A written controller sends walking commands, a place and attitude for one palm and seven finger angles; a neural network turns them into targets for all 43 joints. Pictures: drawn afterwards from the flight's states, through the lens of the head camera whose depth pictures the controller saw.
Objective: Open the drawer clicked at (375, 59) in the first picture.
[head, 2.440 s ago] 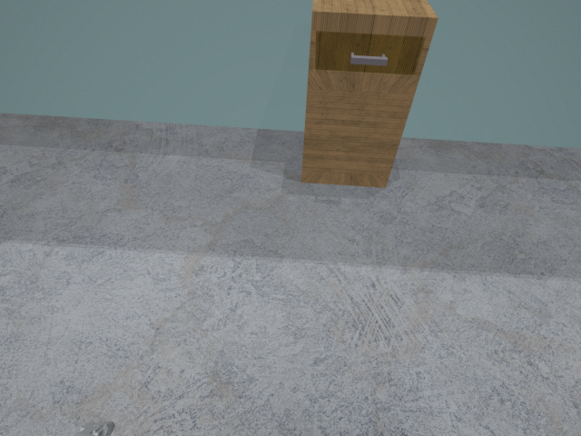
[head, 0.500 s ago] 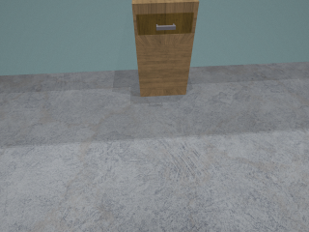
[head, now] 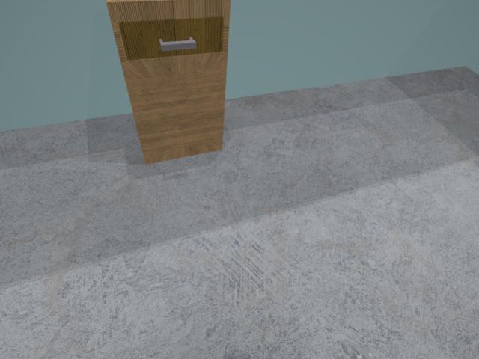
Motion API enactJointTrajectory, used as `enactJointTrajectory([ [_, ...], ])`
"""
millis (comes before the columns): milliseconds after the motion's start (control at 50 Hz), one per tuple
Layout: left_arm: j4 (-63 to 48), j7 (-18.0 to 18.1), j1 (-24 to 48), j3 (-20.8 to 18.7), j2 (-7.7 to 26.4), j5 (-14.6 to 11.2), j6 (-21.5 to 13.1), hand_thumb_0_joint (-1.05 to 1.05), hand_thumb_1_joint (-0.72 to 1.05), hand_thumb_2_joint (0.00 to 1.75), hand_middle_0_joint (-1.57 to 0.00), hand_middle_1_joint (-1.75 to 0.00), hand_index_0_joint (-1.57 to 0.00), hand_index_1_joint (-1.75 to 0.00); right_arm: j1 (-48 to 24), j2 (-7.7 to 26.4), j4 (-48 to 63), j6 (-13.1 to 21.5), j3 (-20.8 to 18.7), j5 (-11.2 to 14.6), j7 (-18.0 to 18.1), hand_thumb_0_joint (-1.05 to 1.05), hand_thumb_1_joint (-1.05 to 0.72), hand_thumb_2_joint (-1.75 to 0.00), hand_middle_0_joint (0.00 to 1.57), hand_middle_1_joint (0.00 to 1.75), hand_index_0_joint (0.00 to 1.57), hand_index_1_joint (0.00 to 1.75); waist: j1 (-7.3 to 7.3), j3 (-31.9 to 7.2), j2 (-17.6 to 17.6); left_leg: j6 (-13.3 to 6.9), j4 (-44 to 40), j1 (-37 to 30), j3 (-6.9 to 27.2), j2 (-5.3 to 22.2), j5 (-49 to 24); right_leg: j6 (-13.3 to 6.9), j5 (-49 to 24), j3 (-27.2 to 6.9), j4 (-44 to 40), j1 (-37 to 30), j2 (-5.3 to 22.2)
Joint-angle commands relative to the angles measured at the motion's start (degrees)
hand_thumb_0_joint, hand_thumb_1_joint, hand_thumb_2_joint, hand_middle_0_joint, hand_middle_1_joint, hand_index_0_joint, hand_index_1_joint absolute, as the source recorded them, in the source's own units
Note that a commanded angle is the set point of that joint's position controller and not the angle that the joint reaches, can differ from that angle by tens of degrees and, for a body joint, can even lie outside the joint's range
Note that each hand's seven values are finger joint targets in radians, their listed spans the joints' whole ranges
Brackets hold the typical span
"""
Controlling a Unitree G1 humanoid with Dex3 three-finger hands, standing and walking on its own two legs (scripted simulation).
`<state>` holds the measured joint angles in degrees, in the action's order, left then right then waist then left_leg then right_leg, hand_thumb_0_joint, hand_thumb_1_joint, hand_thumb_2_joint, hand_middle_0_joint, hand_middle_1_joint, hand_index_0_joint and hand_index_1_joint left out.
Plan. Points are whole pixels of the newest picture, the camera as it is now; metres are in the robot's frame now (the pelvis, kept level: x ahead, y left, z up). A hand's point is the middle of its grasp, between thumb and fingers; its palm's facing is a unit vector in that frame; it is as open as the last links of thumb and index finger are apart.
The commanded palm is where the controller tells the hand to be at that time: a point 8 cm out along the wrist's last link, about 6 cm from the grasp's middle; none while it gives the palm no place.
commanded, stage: walk to a spot facing it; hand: left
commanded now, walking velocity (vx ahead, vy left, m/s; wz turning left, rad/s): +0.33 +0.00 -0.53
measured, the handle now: (177, 42) +1.18 +0.36 -0.08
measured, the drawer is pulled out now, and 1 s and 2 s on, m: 0.00 0.00 0.00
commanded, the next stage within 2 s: turn to face it in 1.10 s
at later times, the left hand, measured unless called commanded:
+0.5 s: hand (224, 234) +0.41 +0.07 -0.16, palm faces -0.34 -0.93 -0.16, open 7.3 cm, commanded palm none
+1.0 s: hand (207, 200) +0.51 +0.13 -0.17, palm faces -0.34 -0.93 -0.16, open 7.4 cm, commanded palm none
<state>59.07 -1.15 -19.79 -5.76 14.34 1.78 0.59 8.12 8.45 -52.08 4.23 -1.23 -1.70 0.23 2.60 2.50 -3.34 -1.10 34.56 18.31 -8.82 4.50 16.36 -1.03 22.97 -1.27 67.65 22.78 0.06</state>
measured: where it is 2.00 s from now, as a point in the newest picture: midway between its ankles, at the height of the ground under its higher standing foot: (274, 271)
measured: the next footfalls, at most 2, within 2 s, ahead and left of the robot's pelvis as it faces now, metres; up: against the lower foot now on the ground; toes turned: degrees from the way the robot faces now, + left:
right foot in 0.42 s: +0.29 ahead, -0.15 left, +0.00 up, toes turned -21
left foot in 0.84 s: +0.52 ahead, +0.02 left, +0.00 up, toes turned -11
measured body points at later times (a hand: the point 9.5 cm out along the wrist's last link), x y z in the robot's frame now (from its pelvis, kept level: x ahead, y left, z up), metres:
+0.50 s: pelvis +0.21 -0.05 -0.01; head +0.27 -0.06 +0.43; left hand +0.43 +0.12 -0.15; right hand +0.04 -0.23 -0.15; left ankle +0.09 +0.11 -0.63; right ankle +0.25 -0.14 -0.73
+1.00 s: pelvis +0.44 -0.05 +0.01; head +0.46 -0.03 +0.46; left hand +0.53 +0.18 -0.16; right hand +0.43 -0.30 -0.12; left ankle +0.48 +0.03 -0.73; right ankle +0.34 -0.15 -0.63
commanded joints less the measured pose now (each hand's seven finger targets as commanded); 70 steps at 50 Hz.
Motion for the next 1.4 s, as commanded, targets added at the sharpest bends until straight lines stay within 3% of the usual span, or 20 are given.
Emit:
enactJointTrajectory([
  [0, -6.13, -1.60, 1.19, 0.00, -0.59, 0.47, -0.54, 0.00, 0.90, 0.90, -0.20, -0.30, -0.20, -0.30, 8.51, 7.84, -1.15, 1.32, -2.31, 0.38, 1.33, 0.00, -0.90, -0.90, 0.20, 0.30, 0.20, 0.30, -1.57, 0.89, 10.73, -3.23, -23.78, -6.60, 11.25, 15.37, -1.38, 1.09, -8.61, 0.24, 4.89, 13.19, 5.63],
  [260, -12.27, -2.25, 22.84, 2.08, -1.89, 0.19, -0.23, 0.00, 0.90, 0.90, -0.20, -0.30, -0.20, -0.30, 21.00, 9.23, -7.42, 0.92, -2.15, -0.16, 1.07, 0.00, -0.90, -0.90, 0.20, 0.30, 0.20, 0.30, -6.67, 5.20, 9.92, -4.61, -20.91, -19.21, -3.71, 15.53, -26.81, 0.30, -13.84, 7.85, -24.38, 14.49, 4.66],
  [320, -11.42, -1.92, 20.00, 1.92, -0.44, 0.09, -0.95, 0.00, 0.90, 0.90, -0.20, -0.30, -0.20, -0.30, 20.61, 11.30, -7.82, 0.54, -2.55, -0.11, 1.00, 0.00, -0.90, -0.90, 0.20, 0.30, 0.20, 0.30, -4.78, 2.01, 10.95, -3.81, -12.70, -22.65, -7.12, 16.16, -44.92, -2.51, -8.28, 10.80, -29.42, 6.39, 1.01],
  [360, -7.30, -1.27, 6.58, 0.97, 2.40, 0.35, -2.06, 0.00, 0.90, 0.90, -0.20, -0.30, -0.20, -0.30, 18.48, 12.69, -7.16, 0.22, -2.60, 0.38, 0.79, 0.00, -0.90, -0.90, 0.20, 0.30, 0.20, 0.30, 2.04, -5.87, 9.70, -0.95, 5.87, -17.81, -9.72, 13.91, -51.45, -4.34, -11.55, 12.85, -36.01, -13.47, -2.40],
  [380, -4.85, -0.65, -1.84, -0.40, 8.01, 0.52, -2.82, 0.00, 0.90, 0.90, -0.20, -0.30, -0.20, -0.30, 18.91, 11.04, -6.36, 0.09, -2.28, 1.22, -0.02, 0.00, -0.90, -0.90, 0.20, 0.30, 0.20, 0.30, 5.55, -12.99, 2.97, 1.31, 21.73, -2.41, -9.72, 11.59, -34.01, -7.30, -14.47, 3.31, -37.24, -33.07, 5.79],
  [400, -3.59, 0.28, -7.97, -1.91, 14.63, -0.34, -3.22, 0.00, 0.90, 0.90, -0.20, -0.30, -0.20, -0.30, 19.63, 6.81, -3.96, 0.37, -1.58, 1.88, 0.23, 0.00, -0.90, -0.90, 0.20, 0.30, 0.20, 0.30, 5.67, -20.73, -8.28, 4.67, 42.35, 16.51, -6.13, 1.23, 15.86, -15.46, -25.15, -27.40, -41.62, -46.44, 24.63],
  [420, -3.53, 0.77, -7.54, -2.18, 16.40, -1.54, -2.80, 0.00, 0.90, 0.90, -0.20, -0.30, -0.20, -0.30, 14.12, 8.50, -2.81, 0.33, -1.89, 1.92, 0.59, 0.00, -0.90, -0.90, 0.20, 0.30, 0.20, 0.30, 6.26, -20.77, -4.14, 3.25, 48.26, 19.43, 3.49, 2.07, 16.58, -17.00, -26.20, -29.80, -46.88, -41.85, 26.20],
  [480, -5.61, 1.52, 4.65, 0.29, 7.34, -1.28, -3.49, 0.00, 0.90, 0.90, -0.20, -0.30, -0.20, -0.30, 10.65, 7.40, -3.52, -0.92, -2.22, 0.45, 0.52, 0.00, -0.90, -0.90, 0.20, 0.30, 0.20, 0.30, -0.93, -4.10, 3.41, 3.51, 42.11, 17.83, 7.32, 7.29, 3.77, -11.24, -26.71, -12.96, -49.83, -18.53, 18.11],
  [540, -4.73, 1.62, 7.34, 0.92, 5.00, -0.49, -4.65, 0.00, 0.90, 0.90, -0.20, -0.30, -0.20, -0.30, 16.46, 4.69, -5.71, -2.50, -2.10, 0.05, 0.13, 0.00, -0.90, -0.90, 0.20, 0.30, 0.20, 0.30, -5.60, -3.78, 0.03, 4.40, 32.50, 11.44, 5.76, 6.49, 1.83, -9.65, -27.34, -5.18, -51.70, -9.76, 13.38],
  [720, -2.52, 1.14, 1.84, 0.77, 5.63, -0.48, -4.54, 0.00, 0.90, 0.90, -0.20, -0.30, -0.20, -0.30, 1.37, 4.74, -0.14, -1.09, -2.17, 0.22, -1.64, 0.00, -0.90, -0.90, 0.20, 0.30, 0.20, 0.30, -1.33, 0.54, -4.05, 3.60, 5.27, 7.07, 2.50, 2.16, -3.35, -8.89, -16.17, -7.67, -51.90, -10.97, 12.11],
  [780, -2.71, 1.10, 2.99, 0.61, 5.74, -0.90, -4.03, 0.00, 0.90, 0.90, -0.20, -0.30, -0.20, -0.30, 8.10, 7.87, -2.08, -0.26, -2.85, 0.07, -0.94, 0.00, -0.90, -0.90, 0.20, 0.30, 0.20, 0.30, -5.48, -1.06, 0.71, 2.79, -5.43, -10.43, 1.02, -0.12, -5.16, -6.21, -18.30, -5.48, -41.56, -5.52, 8.72],
  [820, -4.81, 0.14, 1.64, 1.40, 0.54, -1.54, -4.07, 0.00, 0.90, 0.90, -0.20, -0.30, -0.20, -0.30, 21.71, 18.88, -4.93, 0.13, -5.28, -1.12, -0.07, 0.00, -0.90, -0.90, 0.20, 0.30, 0.20, 0.30, -9.82, -9.19, 22.49, -5.85, -17.62, -29.70, 29.13, 22.76, 1.83, -0.76, 5.97, 5.85, -8.75, 12.18, -2.08],
  [860, -5.57, 0.41, 7.31, 0.85, 2.70, -0.68, -3.80, 0.00, 0.90, 0.90, -0.20, -0.30, -0.20, -0.30, 17.48, 14.68, -4.24, -0.27, -4.02, -0.28, 0.63, 0.00, -0.90, -0.90, 0.20, 0.30, 0.20, 0.30, -9.10, -2.54, 14.88, -7.45, -22.70, -19.37, 31.08, 25.29, 9.09, -1.05, 5.07, -0.24, 6.57, 17.95, 2.79],
  [940, -3.39, -0.87, 2.61, 0.55, -0.37, -0.03, -1.63, 0.00, 0.90, 0.90, -0.20, -0.30, -0.20, -0.30, 9.23, 8.41, -2.78, 1.00, -2.32, 0.26, 1.10, 0.00, -0.90, -0.90, 0.20, 0.30, 0.20, 0.30, -2.62, 1.08, 9.91, -2.99, -22.46, -9.68, 8.16, 17.31, -7.53, 1.04, -6.73, 1.38, 4.27, 12.62, 6.53],
  [1120, -7.18, -1.29, 11.47, 0.98, -3.27, -0.19, 0.20, 0.00, 0.90, 0.90, -0.20, -0.30, -0.20, -0.30, 13.32, 9.10, -5.50, 0.05, -3.23, 0.38, 1.37, 0.00, -0.90, -0.90, 0.20, 0.30, 0.20, 0.30, -4.31, 2.44, 13.04, -3.63, -16.86, -15.96, -7.58, 14.83, -34.94, 2.98, -11.72, 8.69, -18.97, 12.41, 5.24],
  [1240, -4.75, 0.19, 4.31, 1.37, -1.56, 0.31, -1.53, 0.00, 0.90, 0.90, -0.20, -0.30, -0.20, -0.30, 13.86, 9.62, -7.00, -1.31, -3.23, 0.54, 1.25, 0.00, -0.90, -0.90, 0.20, 0.30, 0.20, 0.30, -0.61, -3.17, 11.82, -2.14, -0.63, -14.62, -7.42, 14.07, -44.08, -0.29, -16.49, 11.74, -34.36, -7.98, 0.01],
  [1260, -2.62, 0.82, -1.59, 0.88, 1.38, 0.50, -2.49, 0.00, 0.90, 0.90, -0.20, -0.30, -0.20, -0.30, 14.07, 8.51, -7.22, -1.28, -2.78, 0.90, 1.01, 0.00, -0.90, -0.90, 0.20, 0.30, 0.20, 0.30, 2.43, -7.46, 7.11, -0.01, 8.85, -9.19, -7.16, 11.58, -36.34, -0.62, -27.63, 9.18, -38.60, -19.57, 2.98],
  [1280, -0.81, 1.73, -6.60, -0.06, 7.12, 0.58, -3.62, 0.00, 0.90, 0.90, -0.20, -0.30, -0.20, -0.30, 16.92, 4.37, -6.86, -1.19, -1.93, 1.87, 0.71, 0.00, -0.90, -0.90, 0.20, 0.30, 0.20, 0.30, 3.47, -15.93, -6.54, 2.53, 23.78, 4.75, -6.05, 4.49, -2.70, -5.98, -53.65, -7.44, -36.98, -35.50, 18.89],
  [1300, 0.35, 1.77, -8.35, 0.36, 9.39, -0.90, -3.72, 0.00, 0.90, 0.90, -0.20, -0.30, -0.20, -0.30, 17.80, 3.98, -6.77, -1.77, -1.75, 2.08, 1.30, 0.00, -0.90, -0.90, 0.20, 0.30, 0.20, 0.30, 2.47, -19.27, -4.63, 3.06, 33.11, 6.04, 1.56, 0.76, 20.78, -11.85, -73.52, -10.61, -37.35, -35.20, 26.18],
  [1380, -4.15, 3.36, 8.71, 1.94, 4.07, -0.81, -2.63, 0.00, 0.90, 0.90, -0.20, -0.30, -0.20, -0.30, 14.36, 3.42, -7.83, -4.72, -1.69, 1.16, 1.13, 0.00, -0.90, -0.90, 0.20, 0.30, 0.20, 0.30, -2.46, -6.02, -1.32, 3.47, 35.94, 6.71, 8.34, 3.72, 12.47, -8.62, -40.00, -2.25, -47.36, -11.78, 22.83],
])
